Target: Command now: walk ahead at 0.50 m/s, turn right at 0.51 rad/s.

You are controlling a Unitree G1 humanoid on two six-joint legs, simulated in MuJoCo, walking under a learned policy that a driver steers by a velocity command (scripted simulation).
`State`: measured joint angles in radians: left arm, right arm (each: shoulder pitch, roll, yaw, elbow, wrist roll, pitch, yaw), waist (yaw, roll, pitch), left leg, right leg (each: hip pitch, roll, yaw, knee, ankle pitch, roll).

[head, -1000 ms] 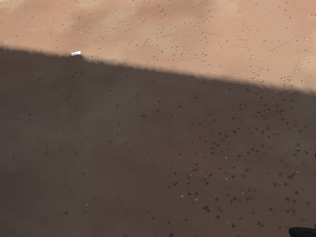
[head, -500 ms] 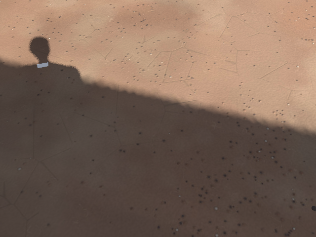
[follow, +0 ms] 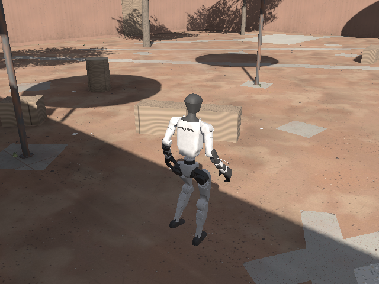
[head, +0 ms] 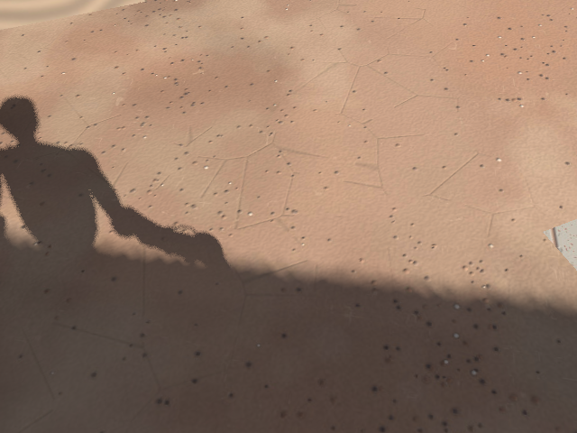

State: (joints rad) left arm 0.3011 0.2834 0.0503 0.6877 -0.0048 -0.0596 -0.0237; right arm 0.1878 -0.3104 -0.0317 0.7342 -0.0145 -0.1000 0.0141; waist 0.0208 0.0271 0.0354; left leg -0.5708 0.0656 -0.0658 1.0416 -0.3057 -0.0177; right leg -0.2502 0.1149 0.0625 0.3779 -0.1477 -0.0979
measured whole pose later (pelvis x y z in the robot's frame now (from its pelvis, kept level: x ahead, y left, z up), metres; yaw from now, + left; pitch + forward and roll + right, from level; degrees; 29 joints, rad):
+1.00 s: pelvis +0.50 -0.12 +0.00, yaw -25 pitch +0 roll -1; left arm 0.26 0.26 0.05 0.69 0.01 -0.08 -0.03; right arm 0.23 -0.32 -0.05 0.83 0.03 -0.05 0.01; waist 0.00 0.04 0.05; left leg -0.57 0.11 -0.05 1.13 -0.29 -0.01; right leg -0.20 0.05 -0.09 0.38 -0.18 -0.07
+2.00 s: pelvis +0.89 -0.24 +0.00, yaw +7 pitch +2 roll +0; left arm 0.39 0.25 0.06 0.83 0.00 -0.09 0.00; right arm 0.20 -0.30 -0.07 0.64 0.01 -0.03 0.01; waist 0.08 0.06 -0.01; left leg -0.68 0.05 -0.09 0.94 -0.13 -0.01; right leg -0.08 0.00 -0.05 0.30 -0.26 -0.02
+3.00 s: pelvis +1.40 -0.29 +0.00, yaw -24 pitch +2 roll +1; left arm 0.30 0.29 0.07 0.71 -0.01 -0.02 0.01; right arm 0.04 -0.30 -0.06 0.71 -0.02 -0.08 0.00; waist 0.05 0.03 0.07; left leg -0.66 0.06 -0.09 0.77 -0.09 -0.07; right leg -0.20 0.11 0.11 0.38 -0.20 -0.08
